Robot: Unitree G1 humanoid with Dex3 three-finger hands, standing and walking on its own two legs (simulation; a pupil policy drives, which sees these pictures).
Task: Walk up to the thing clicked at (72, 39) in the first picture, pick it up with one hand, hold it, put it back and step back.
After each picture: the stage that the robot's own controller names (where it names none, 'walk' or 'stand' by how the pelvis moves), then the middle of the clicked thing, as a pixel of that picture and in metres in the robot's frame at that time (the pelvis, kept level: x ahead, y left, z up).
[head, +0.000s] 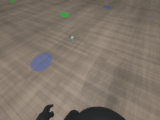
stand; (72, 39) +1.77 +0.55 -0.72
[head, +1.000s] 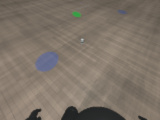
walk; (82, 41) +1.68 +0.23 -0.70
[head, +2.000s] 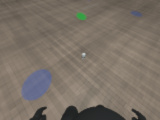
walk; (83, 56) +1.10 +0.14 -0.71
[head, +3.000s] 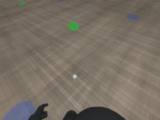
walk; (75, 78) +0.65 +0.24 -0.70
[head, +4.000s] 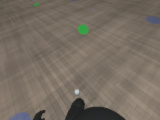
walk; (77, 92) +0.39 +0.23 -0.70
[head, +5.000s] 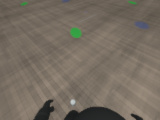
stand; (73, 102) +0.28 +0.20 -0.72
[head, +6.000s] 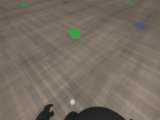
stand; (72, 102) +0.29 +0.20 -0.73
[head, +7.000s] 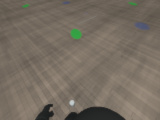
stand; (72, 103) +0.28 +0.22 -0.73
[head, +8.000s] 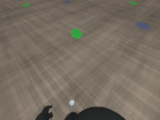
stand; (72, 103) +0.27 +0.22 -0.73
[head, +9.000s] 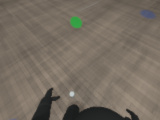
go down; (72, 94) +0.30 +0.21 -0.70
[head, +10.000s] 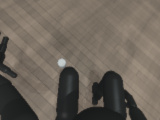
go down; (62, 63) +0.37 +0.23 -0.29
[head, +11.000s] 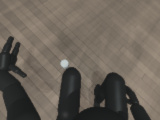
close in; (65, 64) +0.36 +0.22 -0.29
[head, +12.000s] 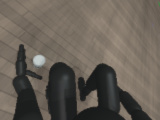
close in; (38, 62) +0.36 +0.25 -0.21
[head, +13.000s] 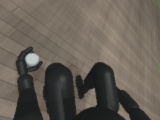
close; (32, 61) +0.36 +0.27 -0.21
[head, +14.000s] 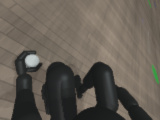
lift; (31, 62) +0.35 +0.26 -0.22
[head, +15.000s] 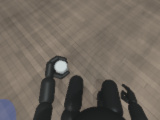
lift; (62, 69) +0.31 +0.21 -0.01
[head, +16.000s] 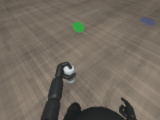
lift; (69, 74) +0.31 +0.16 +0.02
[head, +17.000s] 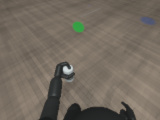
hold; (68, 73) +0.32 +0.17 +0.01
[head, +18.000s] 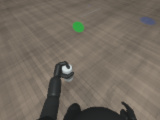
hold; (67, 73) +0.32 +0.18 +0.01
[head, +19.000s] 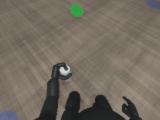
crouch; (65, 73) +0.32 +0.19 -0.04
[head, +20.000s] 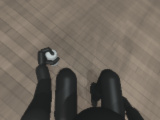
lower; (52, 58) +0.40 +0.25 -0.13
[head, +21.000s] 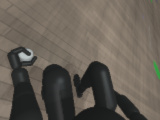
lower; (26, 58) +0.39 +0.28 -0.22
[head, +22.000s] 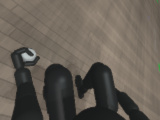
lower; (29, 57) +0.38 +0.28 -0.22
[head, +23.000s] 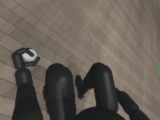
lower; (30, 58) +0.37 +0.28 -0.22
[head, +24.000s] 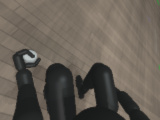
lower; (30, 59) +0.37 +0.28 -0.22
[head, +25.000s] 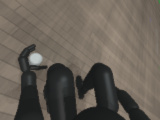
open; (34, 61) +0.35 +0.26 -0.22
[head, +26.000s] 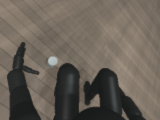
stand; (52, 62) +0.35 +0.24 -0.24
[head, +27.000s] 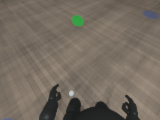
stand; (71, 94) +0.31 +0.19 -0.62
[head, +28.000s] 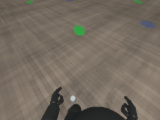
stand; (73, 99) +0.32 +0.20 -0.66
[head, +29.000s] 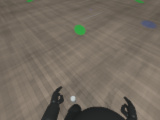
stand; (73, 99) +0.31 +0.19 -0.66
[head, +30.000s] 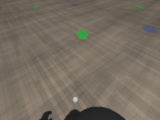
stand; (75, 100) +0.34 +0.19 -0.72
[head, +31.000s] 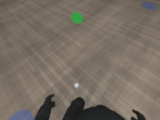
walk; (76, 86) +0.39 +0.19 -0.70
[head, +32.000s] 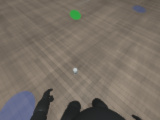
walk; (75, 71) +0.65 +0.20 -0.70
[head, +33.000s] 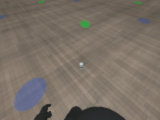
stand; (81, 65) +0.94 +0.22 -0.70
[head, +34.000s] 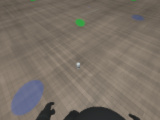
stand; (78, 65) +0.91 +0.24 -0.72
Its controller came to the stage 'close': yes
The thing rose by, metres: 0.73
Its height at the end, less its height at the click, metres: +0.00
